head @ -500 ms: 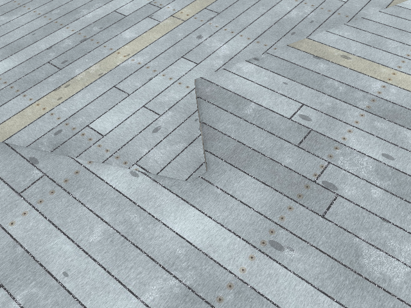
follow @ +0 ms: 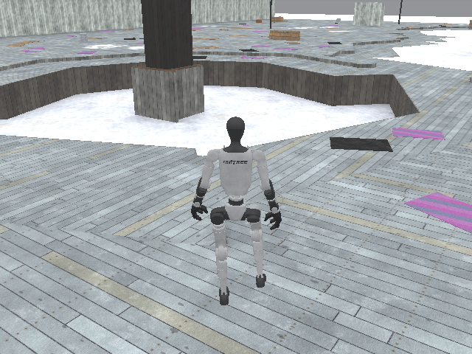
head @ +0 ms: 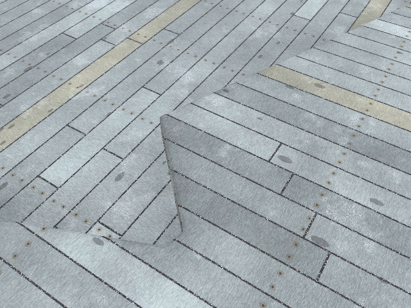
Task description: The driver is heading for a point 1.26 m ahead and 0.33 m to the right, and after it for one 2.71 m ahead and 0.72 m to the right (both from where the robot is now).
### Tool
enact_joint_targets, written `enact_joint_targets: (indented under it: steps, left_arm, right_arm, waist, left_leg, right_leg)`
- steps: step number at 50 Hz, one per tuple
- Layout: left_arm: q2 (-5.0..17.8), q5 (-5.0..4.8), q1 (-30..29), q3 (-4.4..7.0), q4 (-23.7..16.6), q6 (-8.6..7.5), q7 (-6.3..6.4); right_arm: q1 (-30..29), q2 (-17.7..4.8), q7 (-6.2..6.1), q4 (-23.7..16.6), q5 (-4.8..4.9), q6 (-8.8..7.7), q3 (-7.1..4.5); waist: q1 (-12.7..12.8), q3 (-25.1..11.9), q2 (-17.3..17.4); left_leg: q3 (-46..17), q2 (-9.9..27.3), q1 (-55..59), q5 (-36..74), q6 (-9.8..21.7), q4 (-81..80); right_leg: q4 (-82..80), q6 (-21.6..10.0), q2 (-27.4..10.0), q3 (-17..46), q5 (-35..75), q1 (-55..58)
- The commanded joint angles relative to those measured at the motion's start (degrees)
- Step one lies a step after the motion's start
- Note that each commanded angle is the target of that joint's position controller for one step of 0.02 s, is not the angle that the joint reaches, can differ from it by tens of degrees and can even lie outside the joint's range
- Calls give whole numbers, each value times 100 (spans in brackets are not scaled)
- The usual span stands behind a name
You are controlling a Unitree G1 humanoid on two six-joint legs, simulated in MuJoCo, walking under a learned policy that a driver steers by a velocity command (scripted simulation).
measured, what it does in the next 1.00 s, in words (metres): walks ahead: right foot, then left foot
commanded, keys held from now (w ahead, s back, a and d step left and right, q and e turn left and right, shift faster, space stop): w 0.74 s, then no key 0.20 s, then e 0.06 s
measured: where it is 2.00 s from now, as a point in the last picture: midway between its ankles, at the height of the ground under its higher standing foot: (218, 258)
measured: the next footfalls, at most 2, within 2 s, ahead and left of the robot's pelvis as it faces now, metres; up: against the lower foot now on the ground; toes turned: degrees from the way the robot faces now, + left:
right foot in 0.26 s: +0.34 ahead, -0.16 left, +0.00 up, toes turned -3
left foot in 0.80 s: +0.65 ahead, +0.07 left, +0.00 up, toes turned +2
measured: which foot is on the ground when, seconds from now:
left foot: down 0.00-0.26, up 0.28-0.78, down 0.80-1.00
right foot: up 0.00-0.24, down 0.26-0.82, up 0.84-1.00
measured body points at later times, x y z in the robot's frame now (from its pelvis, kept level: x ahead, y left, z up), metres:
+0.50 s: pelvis +0.29 -0.08 +0.00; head +0.31 -0.08 +0.45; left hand +0.33 +0.19 -0.13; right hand +0.40 -0.35 -0.13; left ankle +0.33 +0.09 -0.67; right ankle +0.30 -0.15 -0.75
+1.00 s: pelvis +0.55 -0.01 -0.01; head +0.58 +0.01 +0.44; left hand +0.61 +0.26 -0.15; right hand +0.66 -0.26 -0.13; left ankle +0.61 +0.07 -0.75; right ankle +0.52 -0.16 -0.68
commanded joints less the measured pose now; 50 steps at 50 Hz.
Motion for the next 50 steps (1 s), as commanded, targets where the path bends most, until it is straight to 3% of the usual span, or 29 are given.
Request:
enact_joint_targets:
  steps: [1, 4, 9, 11, 12, 13, 14, 15, 16, 17, 18, 20, 21, 24, 26, 31, 34, 37, 38, 39, 40, 41, 42, 43, 44, 45, 46, 48, 50]
  left_arm:
    - [236, 51, -55, 49, -302, -21, -20]
    - [117, 16, -707, -16, -479, -72, -89]
    - [263, -35, -1257, -27, -790, -121, -233]
    - [428, -52, -982, 33, -784, -150, -266]
    - [580, -47, -466, 123, -655, -162, -261]
    - [871, -32, 530, 278, -342, -157, -222]
    - [1348, 24, 1571, 399, -154, -127, -168]
    - [1570, 29, 1758, 429, -8, -100, -228]
    - [934, -23, 1551, 259, -86, -119, -242]
    - [697, -13, 1036, 183, -211, -142, -218]
    - [608, 38, 601, 146, -315, -157, -217]
    - [326, 148, 348, 60, -327, -192, -249]
    - [366, 128, 347, 71, -274, -194, -251]
    - [593, 89, 537, 123, -149, -223, -188]
    - [608, 67, 722, 135, -64, -186, -124]
    - [654, 14, 1139, 121, 126, -131, -32]
    - [625, 15, 1443, 135, 318, -72, -32]
    - [689, -69, 1347, 203, 361, 16, -2]
    - [717, -45, 1282, 216, 361, 59, 20]
    - [727, -20, 1150, 215, 333, 116, 43]
    - [607, 44, 1207, 160, 274, 149, 66]
    - [207, 179, 1771, 18, 181, 109, 60]
    - [-182, 111, 2289, -116, 413, 31, 12]
    - [478, -43, 1962, 61, 407, -42, -9]
    - [595, -166, 1393, 105, 235, -49, 9]
    - [501, -115, 1040, 104, 170, 1, 60]
    - [458, -16, 961, 139, 156, 73, 118]
    - [142, -8, 1256, 114, 244, 229, 148]
    - [20, -33, 1254, 103, 216, 341, 194]
  right_arm:
    - [-313, -858, -119, -336, 26, -89, -147]
    - [60, -957, -168, -192, 85, -56, -156]
    - [479, -1039, -191, 68, 137, 98, -203]
    - [396, -1116, -207, 66, 146, 171, -235]
    - [266, -1119, -209, 36, 141, 210, -230]
    - [262, -965, -209, -8, 101, 242, -168]
    - [425, -694, -213, -164, -37, 234, -44]
    - [1121, 33, -136, -124, 47, 92, 139]
    - [666, -694, -116, -90, 203, -33, -9]
    - [107, -949, -100, -260, 315, -114, -82]
    - [-158, -895, -139, -300, 284, -133, -76]
    - [-230, -767, -158, -281, 128, -55, -125]
    - [-38, -565, -151, -266, 139, 11, -107]
    - [-371, -438, -175, -382, 114, 155, -84]
    - [-834, -464, -171, -552, 59, 142, -91]
    - [-1932, -302, -62, -911, 81, 43, -30]
    - [-2235, -307, 27, -1080, 137, 27, -27]
    - [-2159, -528, 81, -1144, 143, 28, -80]
    - [-1954, -609, 85, -1111, 109, 18, -119]
    - [-1303, -745, 77, -935, 74, -4, -206]
    - [-480, -1082, 53, -685, -9, -22, -336]
    - [176, -1548, 26, -580, -133, -13, -428]
    - [344, -1363, 33, -476, 12, 58, -383]
    - [204, -952, 49, -515, 61, 84, -242]
    - [-341, -792, 24, -612, 32, 82, -179]
    - [-790, -638, 31, -639, -5, 59, -111]
    - [-1014, -426, 22, -640, -45, 14, -53]
    - [-1226, -263, 41, -543, -149, -17, 5]
    - [-1328, -409, 2, -459, -201, -59, -17]
  waist:
    - [203, 236, 495]
    - [-43, 296, 478]
    - [-114, 381, 482]
    - [105, 178, 618]
    - [424, -138, 659]
    - [831, -784, 563]
    - [1067, -1719, -252]
    - [645, -2272, -1722]
    - [840, -1847, -926]
    - [771, -1069, -654]
    - [600, -696, -148]
    - [333, -314, -114]
    - [179, -395, -255]
    - [169, -85, -105]
    - [280, 70, 16]
    - [573, 249, 6]
    - [619, 229, -128]
    - [404, 294, -170]
    - [261, 189, -216]
    - [-96, -195, -263]
    - [-383, -882, -66]
    - [-237, -1865, 958]
    - [-156, -2651, 1987]
    - [-270, -2323, 1228]
    - [-154, -1514, 969]
    - [22, -987, 503]
    - [185, -794, 475]
    - [470, -725, 660]
    - [565, -699, 746]
  left_leg:
    - [-998, 1520, -490, 491, 925, -1072]
    - [-704, 1426, -378, 533, 780, -1043]
    - [-817, 1876, 777, 880, 682, -530]
    - [-834, 1965, 1080, 1761, 571, -97]
    - [-675, 1811, 1065, 2748, 464, 547]
    - [-431, 1476, 655, 3075, 303, 1722]
    - [-125, 1051, -541, 1342, 80, 3668]
    - [-452, -17, -2699, -2371, -218, 5340]
    - [-1113, 319, -3346, -2511, -103, 5944]
    - [-991, 606, -3639, -1951, 9, 5944]
    - [-839, 916, -3410, -1399, 5, 5692]
    - [-835, 1209, -2793, -864, -28, 5162]
    - [-810, 1252, -2679, -752, -90, 4984]
    - [-723, 1355, -2964, -394, -273, 4371]
    - [-681, 1355, -3285, 223, -391, 3631]
    - [-334, 987, -2845, 1611, -360, 1905]
    - [-338, 827, -2544, 1607, -306, 1680]
    - [-416, 848, -2785, 636, -54, 1396]
    - [-337, 726, -2463, 440, 34, 1287]
    - [-193, 536, -1608, 671, 153, 1080]
    - [-366, 720, -227, 1724, 346, 1172]
    - [-1934, 2009, 2086, 3105, 1001, 1591]
    - [-3730, 2840, 3139, 3275, 1789, 1043]
    - [-3359, 2619, 2570, 3123, 1577, 893]
    - [-2517, 2452, 1728, 3350, 1354, 803]
    - [-1950, 2185, 836, 3345, 1221, 516]
    - [-1622, 2034, 201, 3517, 1075, 383]
    - [-1159, 1842, -524, 3578, 1007, 127]
    - [-795, 1811, -770, 3678, 1045, -31]
  right_leg:
    - [-1003, 127, -89, 40, 1060, -32]
    - [-1975, 140, 164, -219, 1728, 301]
    - [-2622, -81, 288, -129, 1145, 72]
    - [-2758, -237, 445, -251, 663, 544]
    - [-2889, -365, 640, -439, 583, 1301]
    - [-2835, -555, 677, -464, 657, 2694]
    - [-2721, -958, -509, 965, 672, 4433]
    - [-3634, -1852, -1504, 3729, -694, 5987]
    - [-3959, -1602, -1311, 3727, -1405, 5725]
    - [-4041, -1336, -1132, 2837, -1098, 4992]
    - [-4183, -1229, -939, 2224, -415, 4219]
    - [-4402, -1090, -578, 1362, 985, 3213]
    - [-4544, -1182, -573, 1248, 941, 3157]
    - [-4907, -1332, -585, 894, 1173, 2856]
    - [-4999, -1270, -494, 628, 1285, 2996]
    - [-5086, -971, -146, 0, 1371, 3018]
    - [-4929, -959, -292, -104, 1698, 3392]
    - [-4461, -837, -632, 16, 2062, 4176]
    - [-4079, -749, -631, 29, 2834, 4296]
    - [-3334, -606, -466, -85, 3742, 4272]
    - [-2226, -385, -128, -267, 3665, 3817]
    - [-319, -47, 516, -461, 1413, 1978]
    - [1383, 230, 1352, -92, -2609, 639]
    - [1965, 153, 1069, 627, -2693, 336]
    - [1982, 137, 814, 439, -2374, 121]
    - [1615, 180, 560, 208, -2016, 209]
    - [1172, 182, 324, 245, -1721, 611]
    - [591, 218, 200, 259, -1431, 1407]
    - [11, 256, 223, 228, -1125, 1606]
Keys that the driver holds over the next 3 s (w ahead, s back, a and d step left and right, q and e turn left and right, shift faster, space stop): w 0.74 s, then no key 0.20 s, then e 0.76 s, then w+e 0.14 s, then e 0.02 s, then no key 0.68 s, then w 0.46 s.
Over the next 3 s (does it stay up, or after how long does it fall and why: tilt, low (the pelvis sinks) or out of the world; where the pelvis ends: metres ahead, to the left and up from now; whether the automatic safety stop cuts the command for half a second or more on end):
stays up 0.80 -0.15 0.00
